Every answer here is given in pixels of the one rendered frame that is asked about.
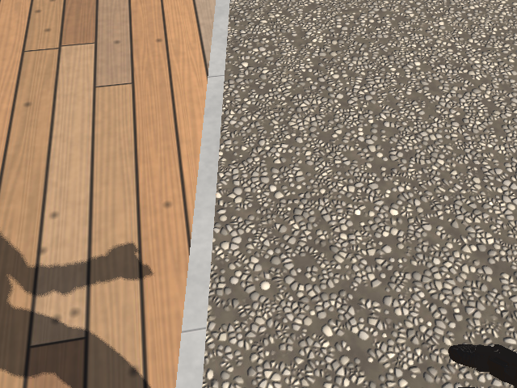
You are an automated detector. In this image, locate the robot right hand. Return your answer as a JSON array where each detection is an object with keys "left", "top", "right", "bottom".
[{"left": 448, "top": 344, "right": 517, "bottom": 388}]

